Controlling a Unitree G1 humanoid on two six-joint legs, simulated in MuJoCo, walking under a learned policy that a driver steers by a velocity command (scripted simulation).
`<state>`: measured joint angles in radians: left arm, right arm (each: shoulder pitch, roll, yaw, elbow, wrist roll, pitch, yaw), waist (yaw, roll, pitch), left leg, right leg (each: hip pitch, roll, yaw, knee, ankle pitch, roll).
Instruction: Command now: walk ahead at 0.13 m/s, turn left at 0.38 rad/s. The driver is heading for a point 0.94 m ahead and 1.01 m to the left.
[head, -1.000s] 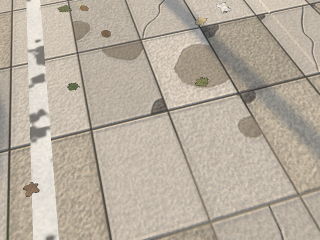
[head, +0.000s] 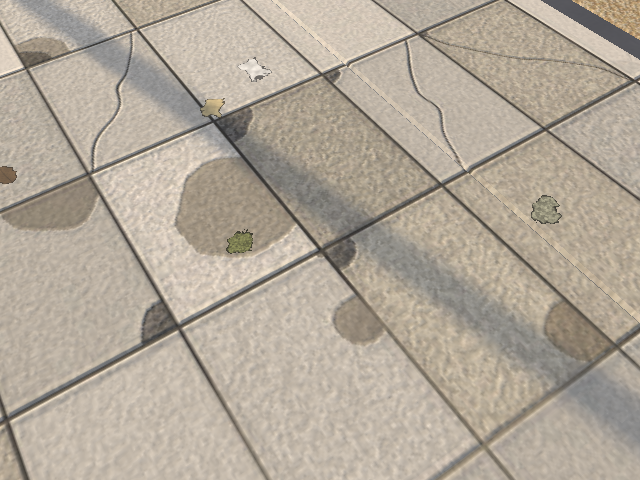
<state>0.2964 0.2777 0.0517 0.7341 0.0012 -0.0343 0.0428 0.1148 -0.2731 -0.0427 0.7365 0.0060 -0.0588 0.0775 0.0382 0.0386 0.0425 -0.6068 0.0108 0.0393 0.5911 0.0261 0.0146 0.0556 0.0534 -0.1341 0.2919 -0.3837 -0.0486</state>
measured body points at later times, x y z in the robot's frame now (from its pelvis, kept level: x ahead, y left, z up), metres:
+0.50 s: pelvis +0.12 -0.04 +0.00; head +0.16 -0.04 +0.45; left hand +0.18 +0.27 -0.10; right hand +0.37 -0.26 -0.09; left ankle +0.16 +0.08 -0.73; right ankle +0.20 -0.16 -0.73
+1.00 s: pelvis +0.12 -0.02 +0.01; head +0.14 +0.03 +0.45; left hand +0.08 +0.30 -0.11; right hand +0.42 -0.15 -0.07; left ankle +0.07 +0.06 -0.73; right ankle +0.19 -0.16 -0.66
